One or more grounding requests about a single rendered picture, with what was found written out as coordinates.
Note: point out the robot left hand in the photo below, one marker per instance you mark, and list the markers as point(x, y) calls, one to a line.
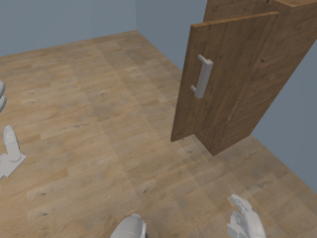
point(10, 161)

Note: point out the robot left thigh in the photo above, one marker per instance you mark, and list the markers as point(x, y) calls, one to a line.
point(131, 227)

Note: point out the handle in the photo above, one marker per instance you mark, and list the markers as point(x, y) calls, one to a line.
point(203, 77)

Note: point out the robot right hand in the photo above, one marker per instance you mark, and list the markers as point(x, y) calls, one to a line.
point(249, 225)

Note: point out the robot left shin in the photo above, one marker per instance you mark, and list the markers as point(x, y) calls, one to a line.
point(136, 215)

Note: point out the cupboard door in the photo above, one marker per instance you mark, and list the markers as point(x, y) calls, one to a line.
point(234, 46)

